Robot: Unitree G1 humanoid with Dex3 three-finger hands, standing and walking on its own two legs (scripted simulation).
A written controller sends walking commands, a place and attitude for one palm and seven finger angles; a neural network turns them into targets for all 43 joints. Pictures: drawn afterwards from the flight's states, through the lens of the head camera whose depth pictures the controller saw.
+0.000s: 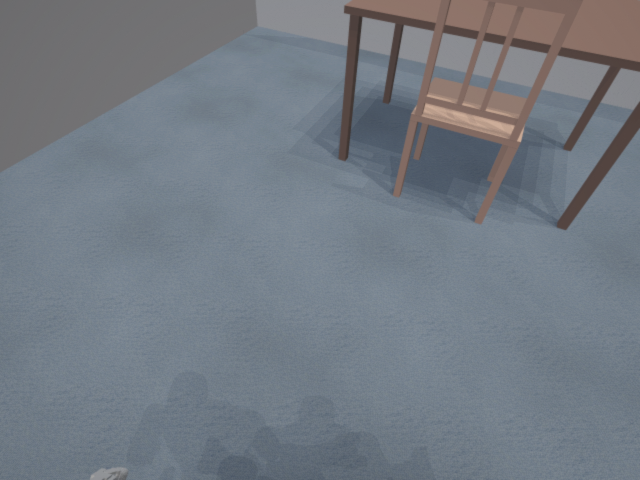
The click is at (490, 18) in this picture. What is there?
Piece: chair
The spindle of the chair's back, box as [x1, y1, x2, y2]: [457, 1, 494, 104]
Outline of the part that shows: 494,2 488,2 457,103 462,103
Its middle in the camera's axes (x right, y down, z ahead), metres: +0.54 -0.64 +1.36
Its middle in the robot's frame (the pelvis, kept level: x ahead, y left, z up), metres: +1.46 -0.47 -0.06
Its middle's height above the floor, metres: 0.70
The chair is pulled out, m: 0.00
